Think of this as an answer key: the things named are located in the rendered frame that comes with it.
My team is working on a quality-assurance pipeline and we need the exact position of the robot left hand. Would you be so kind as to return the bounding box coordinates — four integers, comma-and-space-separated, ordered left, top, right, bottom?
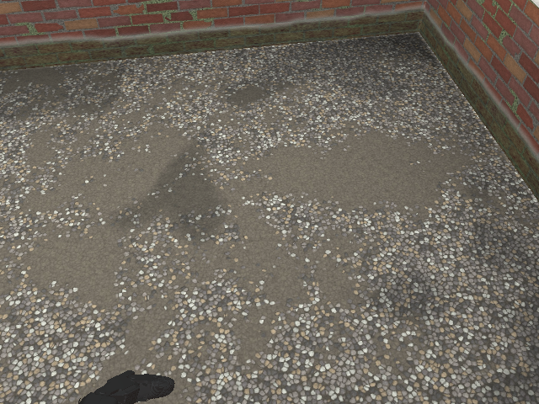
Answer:
78, 370, 175, 404

